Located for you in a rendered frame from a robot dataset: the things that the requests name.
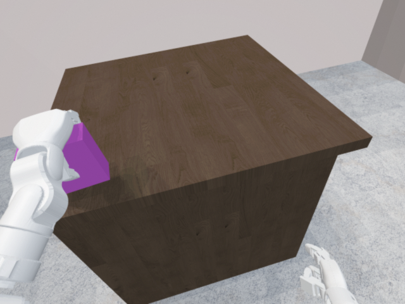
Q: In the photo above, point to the sponge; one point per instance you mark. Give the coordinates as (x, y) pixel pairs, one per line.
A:
(84, 156)

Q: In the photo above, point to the robot right forearm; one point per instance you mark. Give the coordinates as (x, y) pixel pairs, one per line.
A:
(339, 295)

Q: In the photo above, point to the robot left forearm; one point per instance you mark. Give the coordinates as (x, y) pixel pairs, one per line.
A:
(37, 203)

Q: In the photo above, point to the robot left hand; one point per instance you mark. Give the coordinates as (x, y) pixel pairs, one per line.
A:
(53, 126)

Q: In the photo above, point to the table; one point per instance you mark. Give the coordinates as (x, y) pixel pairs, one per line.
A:
(218, 155)

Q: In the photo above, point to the robot right hand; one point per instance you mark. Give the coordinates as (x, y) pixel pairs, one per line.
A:
(315, 281)

